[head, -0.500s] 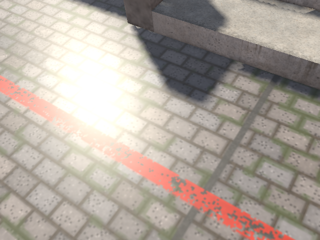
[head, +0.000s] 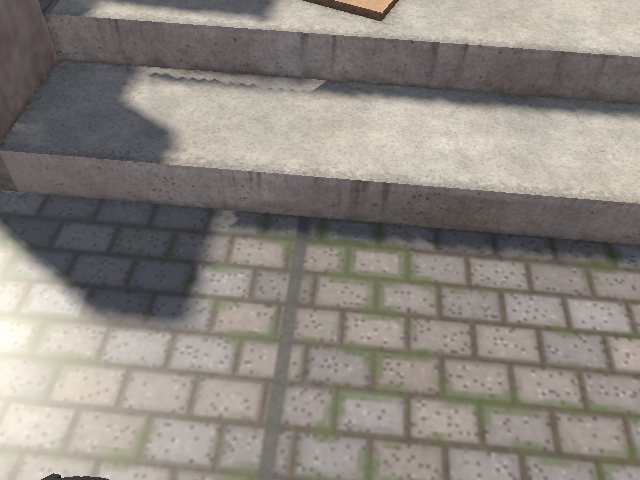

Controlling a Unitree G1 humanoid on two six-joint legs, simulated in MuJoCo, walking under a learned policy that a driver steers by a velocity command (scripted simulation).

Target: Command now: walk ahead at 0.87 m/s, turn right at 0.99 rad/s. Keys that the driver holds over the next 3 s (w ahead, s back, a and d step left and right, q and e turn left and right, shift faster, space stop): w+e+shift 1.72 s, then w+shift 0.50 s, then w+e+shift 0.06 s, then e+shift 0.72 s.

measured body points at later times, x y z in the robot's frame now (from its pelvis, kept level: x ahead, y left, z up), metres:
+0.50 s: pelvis +0.38 -0.14 -0.01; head +0.41 -0.14 +0.43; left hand +0.57 +0.09 -0.14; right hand +0.38 -0.43 -0.10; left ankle +0.48 +0.01 -0.66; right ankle +0.32 -0.14 -0.74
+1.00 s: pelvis +0.78 -0.37 -0.01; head +0.79 -0.40 +0.43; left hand +1.13 -0.47 -0.05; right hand +0.50 -0.48 -0.14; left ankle +0.80 -0.18 -0.74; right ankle +0.79 -0.55 -0.67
